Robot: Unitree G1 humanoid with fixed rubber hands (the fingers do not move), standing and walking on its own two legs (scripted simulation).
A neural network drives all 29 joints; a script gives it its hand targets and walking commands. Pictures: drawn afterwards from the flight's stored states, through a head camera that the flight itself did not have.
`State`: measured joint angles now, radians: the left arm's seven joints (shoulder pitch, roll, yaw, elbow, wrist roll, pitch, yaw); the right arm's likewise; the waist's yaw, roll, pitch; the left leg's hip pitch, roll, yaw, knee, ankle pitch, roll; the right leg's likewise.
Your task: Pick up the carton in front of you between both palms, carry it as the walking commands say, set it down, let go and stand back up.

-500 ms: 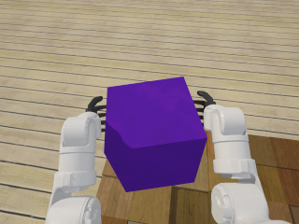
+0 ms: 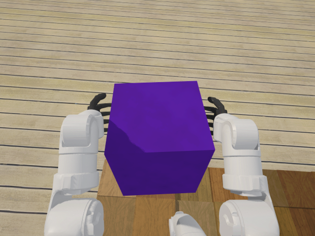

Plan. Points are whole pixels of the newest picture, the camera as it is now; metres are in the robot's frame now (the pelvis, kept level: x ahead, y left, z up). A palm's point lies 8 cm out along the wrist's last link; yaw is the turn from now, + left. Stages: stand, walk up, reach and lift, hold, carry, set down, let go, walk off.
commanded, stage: carry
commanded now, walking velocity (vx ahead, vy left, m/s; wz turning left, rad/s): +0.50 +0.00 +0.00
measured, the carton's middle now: (157, 141) +0.36 -0.03 +0.01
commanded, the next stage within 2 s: none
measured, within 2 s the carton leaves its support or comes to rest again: neither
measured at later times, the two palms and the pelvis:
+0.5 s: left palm (101, 29) +0.63 +0.11 +0.18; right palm (202, 24) +0.66 -0.19 +0.18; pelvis +0.26 -0.06 +0.01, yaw +0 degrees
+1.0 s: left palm (106, 20) +0.90 +0.13 +0.07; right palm (179, 22) +0.88 -0.17 +0.08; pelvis +0.53 +0.00 +0.01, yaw -1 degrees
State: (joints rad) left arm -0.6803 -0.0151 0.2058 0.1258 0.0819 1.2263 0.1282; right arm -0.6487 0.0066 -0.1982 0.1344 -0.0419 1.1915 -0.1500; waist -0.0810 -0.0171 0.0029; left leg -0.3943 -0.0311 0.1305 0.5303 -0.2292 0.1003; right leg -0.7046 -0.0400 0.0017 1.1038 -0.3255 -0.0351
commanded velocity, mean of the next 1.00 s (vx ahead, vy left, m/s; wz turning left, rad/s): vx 0.50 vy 0.00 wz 0.00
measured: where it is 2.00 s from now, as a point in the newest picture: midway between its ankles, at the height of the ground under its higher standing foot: (147, 109)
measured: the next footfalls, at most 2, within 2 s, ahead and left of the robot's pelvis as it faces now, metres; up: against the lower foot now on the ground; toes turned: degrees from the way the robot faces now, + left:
right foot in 0.20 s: +0.29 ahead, -0.13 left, +0.01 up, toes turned -4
left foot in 0.72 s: +0.57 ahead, +0.06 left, +0.00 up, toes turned +4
